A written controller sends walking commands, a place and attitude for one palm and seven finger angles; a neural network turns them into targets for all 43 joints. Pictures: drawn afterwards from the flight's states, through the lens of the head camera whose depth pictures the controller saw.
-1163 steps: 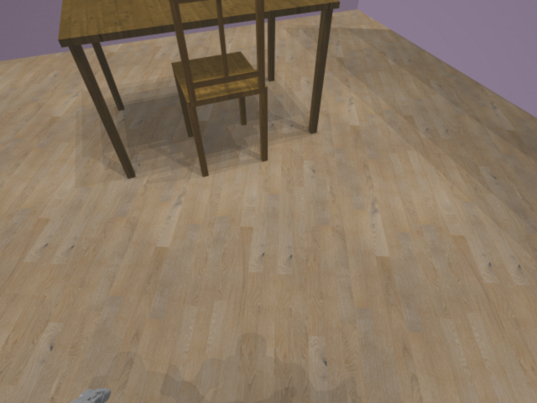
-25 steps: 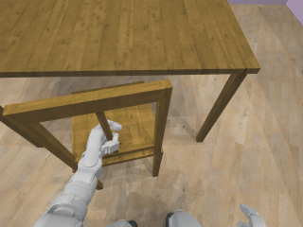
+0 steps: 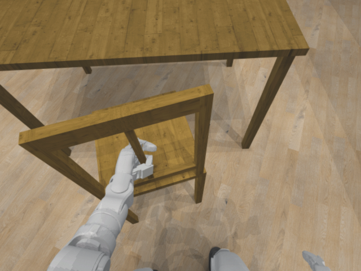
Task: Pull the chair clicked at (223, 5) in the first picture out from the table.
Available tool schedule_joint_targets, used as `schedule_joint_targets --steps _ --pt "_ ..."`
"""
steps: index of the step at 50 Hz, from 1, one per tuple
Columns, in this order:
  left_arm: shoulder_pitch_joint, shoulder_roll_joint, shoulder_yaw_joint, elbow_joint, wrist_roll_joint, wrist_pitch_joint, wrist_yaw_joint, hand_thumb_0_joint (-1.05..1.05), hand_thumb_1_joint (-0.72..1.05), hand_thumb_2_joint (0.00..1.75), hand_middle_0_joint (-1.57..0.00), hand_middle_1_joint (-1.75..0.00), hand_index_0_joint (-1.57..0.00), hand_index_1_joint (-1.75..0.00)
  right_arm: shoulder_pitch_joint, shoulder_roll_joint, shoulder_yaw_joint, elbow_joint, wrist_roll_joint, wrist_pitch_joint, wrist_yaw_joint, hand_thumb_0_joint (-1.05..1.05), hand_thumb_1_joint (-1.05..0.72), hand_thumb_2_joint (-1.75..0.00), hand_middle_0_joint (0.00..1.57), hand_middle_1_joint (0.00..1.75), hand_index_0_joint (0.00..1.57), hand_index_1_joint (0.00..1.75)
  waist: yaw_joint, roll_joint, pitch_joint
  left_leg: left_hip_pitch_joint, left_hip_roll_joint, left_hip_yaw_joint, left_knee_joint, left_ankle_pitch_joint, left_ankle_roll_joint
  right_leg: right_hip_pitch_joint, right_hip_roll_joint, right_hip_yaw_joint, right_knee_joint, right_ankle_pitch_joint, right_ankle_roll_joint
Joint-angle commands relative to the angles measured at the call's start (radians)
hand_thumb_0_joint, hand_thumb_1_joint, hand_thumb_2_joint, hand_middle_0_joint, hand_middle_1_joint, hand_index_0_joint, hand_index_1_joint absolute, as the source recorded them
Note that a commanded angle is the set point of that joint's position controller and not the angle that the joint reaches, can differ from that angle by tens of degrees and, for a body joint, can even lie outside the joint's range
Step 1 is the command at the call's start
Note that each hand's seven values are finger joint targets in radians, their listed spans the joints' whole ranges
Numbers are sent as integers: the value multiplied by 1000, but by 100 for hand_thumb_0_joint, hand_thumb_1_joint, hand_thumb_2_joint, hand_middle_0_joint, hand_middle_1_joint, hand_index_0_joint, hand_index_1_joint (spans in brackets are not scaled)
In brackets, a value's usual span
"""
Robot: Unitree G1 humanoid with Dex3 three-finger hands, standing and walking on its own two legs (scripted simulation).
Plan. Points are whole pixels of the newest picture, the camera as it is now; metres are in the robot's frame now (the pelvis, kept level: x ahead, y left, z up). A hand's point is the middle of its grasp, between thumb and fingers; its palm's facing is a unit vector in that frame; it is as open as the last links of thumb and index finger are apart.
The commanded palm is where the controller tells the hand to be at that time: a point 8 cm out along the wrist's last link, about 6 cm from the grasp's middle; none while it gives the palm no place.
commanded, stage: step backward, pulling the chair out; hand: left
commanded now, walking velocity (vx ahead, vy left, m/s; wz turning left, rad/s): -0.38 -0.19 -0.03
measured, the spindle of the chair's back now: (141, 157) +0.39 +0.10 -0.07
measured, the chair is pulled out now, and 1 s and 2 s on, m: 0.23 0.48 0.67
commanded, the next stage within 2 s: stop walking, hand still on the chair in 1.22 s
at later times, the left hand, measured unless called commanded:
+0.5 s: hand (139, 223) +0.22 +0.09 -0.06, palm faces -0.14 -0.98 -0.17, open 5.0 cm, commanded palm +0.22 +0.15 -0.06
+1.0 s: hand out of the picture +0.10 +0.11 -0.06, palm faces -0.15 -0.98 -0.16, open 4.9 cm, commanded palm +0.10 +0.16 -0.06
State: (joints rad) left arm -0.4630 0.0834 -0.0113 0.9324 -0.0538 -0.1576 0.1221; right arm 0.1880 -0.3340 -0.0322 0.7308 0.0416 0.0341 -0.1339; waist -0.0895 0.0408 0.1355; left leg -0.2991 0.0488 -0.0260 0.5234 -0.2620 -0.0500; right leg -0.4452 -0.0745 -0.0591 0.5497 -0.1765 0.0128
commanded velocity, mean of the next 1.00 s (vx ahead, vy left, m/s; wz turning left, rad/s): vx -0.38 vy -0.08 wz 0.05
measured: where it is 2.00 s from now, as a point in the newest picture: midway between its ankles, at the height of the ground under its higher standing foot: outside the picture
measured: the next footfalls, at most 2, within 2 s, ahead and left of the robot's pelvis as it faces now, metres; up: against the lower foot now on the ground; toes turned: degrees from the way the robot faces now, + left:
right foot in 0.58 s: -0.08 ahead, -0.11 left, +0.00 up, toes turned -5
left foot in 0.86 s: -0.16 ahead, +0.16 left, +0.00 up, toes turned -2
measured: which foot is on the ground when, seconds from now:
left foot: down 0.00-0.64, up 0.66-0.84, down 0.86-1.00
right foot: down 0.00-0.42, up 0.44-0.56, down 0.58-0.90, up 0.92-1.00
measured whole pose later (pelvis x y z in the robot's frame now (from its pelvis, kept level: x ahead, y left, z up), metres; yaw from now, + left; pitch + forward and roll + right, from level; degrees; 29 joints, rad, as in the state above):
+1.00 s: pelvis -0.24 +0.03 +0.00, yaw -3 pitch +1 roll +0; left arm -0.41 0.12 -0.07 0.88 -0.03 -0.13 0.10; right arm 0.19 -0.24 -0.02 0.68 0.00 0.02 -0.10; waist -0.05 0.01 0.15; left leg -0.32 0.04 0.01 0.53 -0.23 -0.02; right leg -0.44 -0.02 -0.02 0.73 -0.36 0.01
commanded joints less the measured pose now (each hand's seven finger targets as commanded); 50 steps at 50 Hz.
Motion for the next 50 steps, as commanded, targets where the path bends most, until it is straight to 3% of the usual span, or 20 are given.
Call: schedule_joint_targets --steps 1,3,5,8,10,12,13,15,18,22,24,27,30,32,35,38,42,44,46,50 --pt "-211 101 -71 -250 18 -33 -20 0 90 90 -50 -145 -50 -145 53 -55 -36 -149 0 -3 -6 0 -90 -90 20 30 20 30 30 -82 -526 199 124 40 -89 489 37 327 -54 67 -4 546 5" --pt "-222 79 -94 -300 32 -40 -31 0 90 90 -50 -145 -50 -145 -4 -37 -20 -185 -26 8 6 0 -90 -90 20 30 20 30 38 182 -477 108 183 -29 -139 503 66 275 -13 26 124 228 9" --pt "-171 85 -60 -297 34 -54 -29 0 90 90 -50 -145 -50 -145 -1 -36 -28 -190 -35 8 26 0 -90 -90 20 30 20 30 65 250 -429 73 244 -69 -134 512 120 208 28 27 181 -99 -7" --pt "-203 97 -50 -287 47 -83 -29 0 90 90 -50 -145 -50 -145 28 -29 -32 -171 -35 -15 42 0 -90 -90 20 30 20 30 48 105 -413 147 228 -44 -14 590 103 211 25 45 22 126 -11" --pt "-240 130 -45 -259 61 -101 -29 0 90 90 -50 -145 -50 -145 38 -26 -30 -156 -36 -20 38 0 -90 -90 20 30 20 30 32 74 -408 82 162 22 2 414 44 261 -27 77 -34 383 -20" --pt "-208 213 12 -202 47 -108 -18 0 90 90 -50 -145 -50 -145 54 -27 -42 -132 -18 -23 19 0 -90 -90 20 30 20 30 29 -140 -500 41 65 78 124 136 0 319 -141 177 -89 543 -70" --pt "-186 215 20 -171 46 -106 -20 0 90 90 -50 -145 -50 -145 37 -17 -38 -130 -14 -27 17 0 -90 -90 20 30 20 30 43 -197 -504 6 13 67 204 -159 -2 282 -202 231 -159 432 -99" --pt "-187 194 13 -131 55 -97 -16 0 90 90 -50 -145 -50 -145 16 -2 -19 -115 -19 -45 14 0 -90 -90 20 30 20 30 60 -227 -445 -40 -13 7 283 -255 11 208 -242 246 -219 201 -128" --pt "-193 169 4 -114 51 -92 -10 0 90 90 -50 -145 -50 -145 42 -7 2 -76 -26 -65 5 0 -90 -90 20 30 20 30 33 -201 -432 64 12 21 10 -107 25 175 -150 110 -149 138 -62" --pt "-244 113 -49 -227 40 -111 -18 0 90 90 -50 -145 -50 -145 -32 -27 -9 -152 -44 -55 13 0 -90 -90 20 30 20 30 65 255 -351 -144 314 -278 -283 -63 192 180 56 50 308 -230 0" --pt "-270 102 -46 -203 36 -102 -23 0 90 90 -50 -145 -50 -145 0 -15 -13 -123 -40 -53 22 0 -90 -90 20 30 20 30 58 144 -324 -53 316 -243 -154 271 221 136 49 77 312 -260 -7" --pt "-289 115 -39 -159 53 -116 -25 0 90 90 -50 -145 -50 -145 69 -37 -29 -79 -38 -84 36 0 -90 -90 20 30 20 30 37 91 -379 180 251 -165 1 567 153 155 58 61 -24 -58 -7" --pt "-298 154 -37 -165 71 -136 -32 0 90 90 -50 -145 -50 -145 27 -22 -23 -89 -36 -85 35 0 -90 -90 20 30 20 30 42 118 -367 29 148 -52 25 334 74 257 -31 111 -95 255 -28" --pt "-231 255 32 -132 43 -124 -18 0 90 90 -50 -145 -50 -145 47 -29 -49 -86 -6 -84 23 0 -90 -90 20 30 20 30 49 -231 -459 -15 5 36 230 -71 5 288 -221 304 -187 339 -120" --pt "-178 233 48 -138 53 -93 -15 0 90 90 -50 -145 -50 -145 -27 -2 -12 -92 -23 -91 21 0 -90 -90 20 30 20 30 84 -130 -454 -153 -24 -84 407 -256 3 367 -309 306 -132 528 -193" --pt "-139 215 45 -158 43 -57 -9 0 90 90 -50 -145 -50 -145 -15 -11 1 -96 -21 -76 11 0 -90 -90 20 30 20 30 65 -168 -478 -101 -29 -52 241 -214 -5 427 -260 202 -81 662 -145" --pt "-136 161 -21 -207 22 -27 -17 0 90 90 -50 -145 -50 -145 26 -35 -3 -105 -18 -58 -10 0 -90 -90 20 30 20 30 45 -179 -447 73 22 13 -105 32 14 353 -172 138 -79 443 -77" --pt "-171 121 -55 -268 24 -31 -27 0 90 90 -50 -145 -50 -145 22 -76 -25 -140 -26 -41 -6 0 -90 -90 20 30 20 30 57 31 -422 137 182 -102 -164 411 86 244 -7 55 20 238 8" --pt "-251 81 -82 -338 38 -51 -38 0 90 90 -50 -145 -50 -145 -25 -26 -12 -170 -55 -32 20 0 -90 -90 20 30 20 30 60 313 -409 58 286 -185 -198 447 159 171 30 44 271 -224 1" --pt "-271 80 -61 -240 50 -72 -27 0 90 90 -50 -145 -50 -145 62 -36 -36 -103 -44 -56 53 0 -90 -90 20 30 20 30 40 140 -402 398 293 -176 -16 932 177 15 53 62 128 -235 -12"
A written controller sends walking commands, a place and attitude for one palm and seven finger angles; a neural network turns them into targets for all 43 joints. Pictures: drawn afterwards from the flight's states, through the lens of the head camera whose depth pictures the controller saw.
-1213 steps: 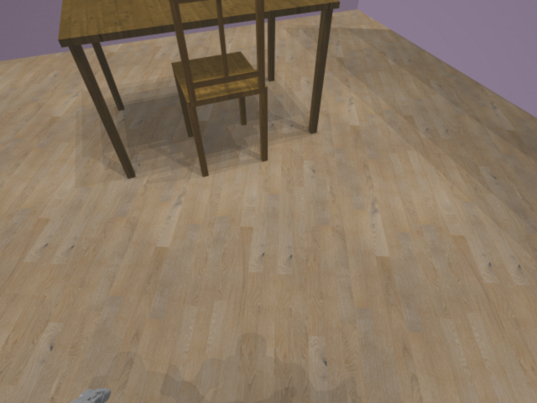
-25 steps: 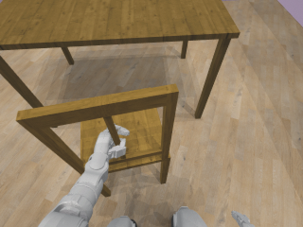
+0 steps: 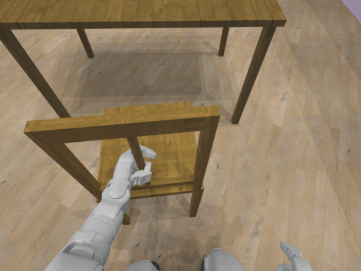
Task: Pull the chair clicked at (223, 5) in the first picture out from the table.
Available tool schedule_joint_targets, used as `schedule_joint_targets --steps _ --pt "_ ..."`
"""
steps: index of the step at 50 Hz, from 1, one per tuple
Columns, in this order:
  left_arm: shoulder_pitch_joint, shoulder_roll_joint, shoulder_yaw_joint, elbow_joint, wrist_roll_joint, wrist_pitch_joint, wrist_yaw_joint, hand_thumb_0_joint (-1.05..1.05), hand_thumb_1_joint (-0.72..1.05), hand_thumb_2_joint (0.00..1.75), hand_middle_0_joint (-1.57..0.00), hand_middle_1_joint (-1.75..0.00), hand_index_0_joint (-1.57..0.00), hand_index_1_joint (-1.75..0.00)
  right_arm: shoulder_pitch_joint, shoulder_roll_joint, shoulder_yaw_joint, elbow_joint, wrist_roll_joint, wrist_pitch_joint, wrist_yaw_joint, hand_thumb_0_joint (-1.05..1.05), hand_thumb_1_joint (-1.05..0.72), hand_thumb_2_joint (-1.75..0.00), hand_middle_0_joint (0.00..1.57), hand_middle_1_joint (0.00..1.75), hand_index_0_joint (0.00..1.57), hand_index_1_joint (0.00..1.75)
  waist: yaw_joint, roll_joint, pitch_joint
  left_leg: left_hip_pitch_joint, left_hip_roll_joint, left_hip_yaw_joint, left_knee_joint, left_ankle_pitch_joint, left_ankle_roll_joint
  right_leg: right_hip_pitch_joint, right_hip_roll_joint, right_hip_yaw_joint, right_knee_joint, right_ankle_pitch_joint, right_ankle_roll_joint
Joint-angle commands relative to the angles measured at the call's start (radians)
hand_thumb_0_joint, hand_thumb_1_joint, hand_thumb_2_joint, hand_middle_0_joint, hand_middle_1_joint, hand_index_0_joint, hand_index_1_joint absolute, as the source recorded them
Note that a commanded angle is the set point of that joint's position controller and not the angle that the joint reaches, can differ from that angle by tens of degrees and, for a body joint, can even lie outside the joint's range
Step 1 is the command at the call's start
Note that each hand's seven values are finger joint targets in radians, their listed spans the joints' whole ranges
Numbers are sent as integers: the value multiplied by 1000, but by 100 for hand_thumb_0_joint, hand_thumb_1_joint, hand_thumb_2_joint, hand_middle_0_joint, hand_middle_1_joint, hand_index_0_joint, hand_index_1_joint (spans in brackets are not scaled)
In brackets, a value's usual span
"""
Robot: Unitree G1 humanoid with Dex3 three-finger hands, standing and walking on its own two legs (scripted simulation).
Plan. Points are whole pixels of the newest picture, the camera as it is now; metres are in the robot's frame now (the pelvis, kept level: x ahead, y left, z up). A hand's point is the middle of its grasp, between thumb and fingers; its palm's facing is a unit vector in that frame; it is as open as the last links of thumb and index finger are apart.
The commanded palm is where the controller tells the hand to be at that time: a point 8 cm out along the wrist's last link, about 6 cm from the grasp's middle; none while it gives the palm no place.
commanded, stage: step backward, pulling the chair out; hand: left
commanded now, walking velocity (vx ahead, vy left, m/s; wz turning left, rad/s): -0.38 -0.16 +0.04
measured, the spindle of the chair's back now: (140, 163) +0.37 +0.12 -0.07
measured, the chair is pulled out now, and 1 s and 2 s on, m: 0.48 0.67 0.67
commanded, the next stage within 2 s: stop walking, hand still on the chair in 0.22 s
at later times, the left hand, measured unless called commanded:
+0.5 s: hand (149, 227) +0.21 +0.08 -0.06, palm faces -0.07 -0.98 -0.17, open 5.0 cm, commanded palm +0.20 +0.13 -0.05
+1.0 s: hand (145, 254) +0.16 +0.08 -0.06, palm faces -0.13 -0.98 -0.18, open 5.1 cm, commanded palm +0.15 +0.13 -0.05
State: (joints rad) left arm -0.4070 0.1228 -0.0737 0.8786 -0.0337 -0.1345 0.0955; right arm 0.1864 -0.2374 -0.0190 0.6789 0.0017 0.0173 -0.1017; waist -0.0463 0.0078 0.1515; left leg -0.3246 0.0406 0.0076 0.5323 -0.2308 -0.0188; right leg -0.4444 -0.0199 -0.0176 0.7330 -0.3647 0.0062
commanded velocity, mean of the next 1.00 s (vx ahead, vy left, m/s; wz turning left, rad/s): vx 0.00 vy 0.00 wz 0.02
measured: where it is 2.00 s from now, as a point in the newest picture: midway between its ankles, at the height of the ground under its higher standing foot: outside the picture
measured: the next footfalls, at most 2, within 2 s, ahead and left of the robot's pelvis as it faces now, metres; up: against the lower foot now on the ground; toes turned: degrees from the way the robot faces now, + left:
right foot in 0.12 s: +0.01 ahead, -0.14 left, +0.00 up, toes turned -3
left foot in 0.38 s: -0.06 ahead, +0.13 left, +0.00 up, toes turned +1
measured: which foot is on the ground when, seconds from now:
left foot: down 0.00-0.16, up 0.18-0.36, down 0.38-1.00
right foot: up 0.00-0.10, down 0.12-1.00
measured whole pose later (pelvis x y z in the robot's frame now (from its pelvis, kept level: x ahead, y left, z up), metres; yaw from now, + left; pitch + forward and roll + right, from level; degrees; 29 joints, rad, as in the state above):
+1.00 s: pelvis -0.10 +0.00 +0.00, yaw -2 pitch -2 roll +1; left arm -0.11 0.07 -0.14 0.79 0.00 -0.14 0.09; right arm 0.25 -0.21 0.04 0.72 0.02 -0.01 -0.12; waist -0.02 0.04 0.03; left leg -0.18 0.01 0.04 0.47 -0.26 -0.01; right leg -0.30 -0.05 -0.01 0.46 -0.14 0.02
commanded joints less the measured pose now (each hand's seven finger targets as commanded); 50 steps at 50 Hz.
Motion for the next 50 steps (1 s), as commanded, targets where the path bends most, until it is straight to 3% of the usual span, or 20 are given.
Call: schedule_joint_targets --steps 1,3,5,6,7,8,9,10,12,16,17,19,21,22,26,30,37,42,46,50 --pt "-352 52 4 -176 35 -108 -2 0 90 90 -50 -145 -50 -145 69 -134 -51 -42 -4 -45 24 0 -90 -90 20 30 20 30 -10 184 -426 451 290 -199 -17 891 135 30 1 19 -111 -15 -3" --pt "-357 65 5 -135 41 -120 -9 0 90 90 -50 -145 -50 -145 75 -135 -45 -29 -4 -47 28 0 -90 -90 20 30 20 30 -10 249 -421 445 266 -180 2 830 119 69 -1 18 -218 38 -6" --pt "-327 111 41 -109 45 -132 -13 0 90 90 -50 -145 -50 -145 57 -128 -40 -34 1 -41 25 0 -90 -90 20 30 20 30 4 225 -444 345 230 -143 38 675 95 191 -18 23 -326 240 -9" --pt "-309 128 50 -90 46 -135 -13 0 90 90 -50 -145 -50 -145 47 -121 -36 -43 10 -35 20 0 -90 -90 20 30 20 30 5 143 -449 242 187 -86 63 540 59 280 -63 45 -350 477 -14" --pt "-294 167 69 -69 37 -129 -13 0 90 90 -50 -145 -50 -145 42 -122 -42 -44 24 -34 5 0 -90 -90 20 30 20 30 3 -19 -462 121 129 -34 87 321 8 358 -130 82 -321 604 -39" --pt "-292 230 118 -56 21 -123 -8 0 90 90 -50 -145 -50 -145 28 -118 -50 -55 38 -35 -4 0 -90 -90 20 30 20 30 5 -252 -480 28 47 2 191 -37 -27 381 -241 196 -326 674 -89" --pt "-273 228 126 -38 15 -116 -11 0 90 90 -50 -145 -50 -145 -23 -120 -46 -72 40 -41 -9 0 -90 -90 20 30 20 30 39 -279 -445 -50 -5 -47 323 -245 -27 341 -304 239 -340 697 -134" --pt "-270 203 121 -40 17 -114 -13 0 90 90 -50 -145 -50 -145 -44 -108 -33 -69 31 -48 -12 0 -90 -90 20 30 20 30 51 -211 -438 -94 -8 -90 395 -282 -25 351 -336 247 -322 708 -166" --pt "-248 184 110 -46 21 -92 -6 0 90 90 -50 -145 -50 -145 -35 -103 -10 -43 22 -52 -13 0 -90 -90 20 30 20 30 32 -68 -452 -85 2 -103 314 -247 -24 403 -329 186 -253 837 -169" --pt "-230 150 86 -58 5 -65 0 0 90 90 -50 -145 -50 -145 11 -116 -6 -53 26 -49 -36 0 -90 -90 20 30 20 30 25 -164 -472 29 10 -43 24 -91 -21 427 -273 142 -227 807 -110" --pt "-319 178 79 -250 -7 -68 2 0 90 90 -50 -145 -50 -145 1 -120 -8 -78 28 -48 -43 0 -90 -90 20 30 20 30 21 -125 -473 99 30 -37 -72 -10 -7 426 -252 129 -221 727 -90" --pt "-285 121 50 -267 -13 -43 2 0 90 90 -50 -145 -50 -145 -1 -137 -17 -99 20 -42 -48 0 -90 -90 20 30 20 30 33 4 -466 194 124 -81 -165 229 39 354 -132 54 -200 411 -12" --pt "-283 46 -1 -246 -5 -33 -5 0 90 90 -50 -145 -50 -145 -22 -113 3 -116 21 -33 -34 0 -90 -90 20 30 20 30 33 192 -428 93 164 -146 -184 142 90 337 -62 1 -146 103 8" --pt "-296 50 -3 -269 -1 -29 -4 0 90 90 -50 -145 -50 -145 -16 -112 4 -114 25 -31 -32 0 -90 -90 20 30 20 30 36 214 -403 52 169 -161 -209 65 103 345 -47 -5 -140 16 7" --pt "-246 49 -5 -218 4 -19 -5 0 90 90 -50 -145 -50 -145 13 -110 -6 -116 29 -38 -21 0 -90 -90 20 30 20 30 21 -14 -372 67 56 -42 -119 -146 54 319 -86 77 -345 -79 -5" --pt "-182 85 17 -217 11 -29 -1 0 90 90 -50 -145 -50 -145 18 -96 1 -95 16 -49 -24 0 -90 -90 20 30 20 30 19 -36 -306 110 11 -16 -106 -242 51 193 -114 114 -437 -277 -25" --pt "-53 63 -5 -218 18 -37 -6 0 90 90 -50 -145 -50 -145 8 -93 8 -80 11 -57 -30 0 -90 -90 20 30 20 30 26 -42 -235 109 34 -48 -159 -172 61 171 -89 90 -420 -164 -14" --pt "13 52 -16 -233 25 -47 -4 0 90 90 -50 -145 -50 -145 -8 -88 13 -79 9 -72 -32 0 -90 -90 20 30 20 30 33 -11 -238 105 59 -66 -191 -82 60 201 -80 64 -379 -15 -8" --pt "38 31 -32 -243 30 -48 0 0 90 90 -50 -145 -50 -145 -8 -78 18 -91 9 -74 -30 0 -90 -90 20 30 20 30 38 -83 -230 88 51 -60 -187 -129 54 190 -89 86 -404 -57 -10" --pt "70 31 -38 -289 33 -50 3 0 90 90 -50 -145 -50 -145 -7 -82 14 -91 8 -78 -30 0 -90 -90 20 30 20 30 35 -62 -272 141 52 -44 -170 -16 46 211 -96 81 -389 55 -20"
